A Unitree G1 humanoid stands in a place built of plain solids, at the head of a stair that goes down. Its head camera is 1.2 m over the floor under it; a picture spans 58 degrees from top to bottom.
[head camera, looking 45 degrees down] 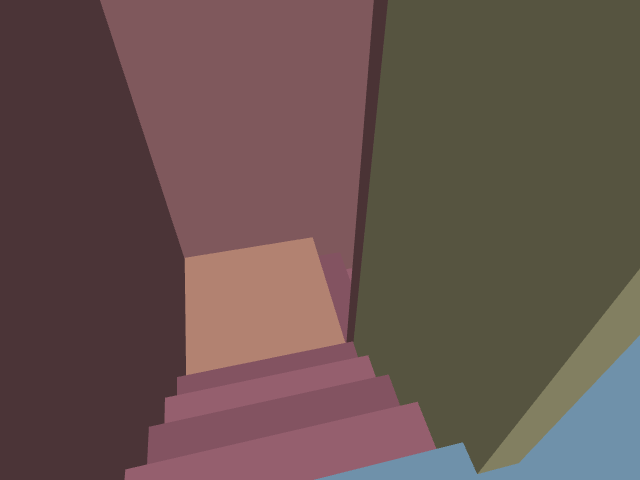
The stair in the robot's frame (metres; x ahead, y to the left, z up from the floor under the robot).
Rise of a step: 0.22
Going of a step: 0.22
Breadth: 0.95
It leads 12 degrees to the left of straight ahead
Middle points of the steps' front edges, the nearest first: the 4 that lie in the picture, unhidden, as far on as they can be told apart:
0.54 0.13 -0.22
0.76 0.18 -0.44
0.97 0.23 -0.66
1.19 0.28 -0.88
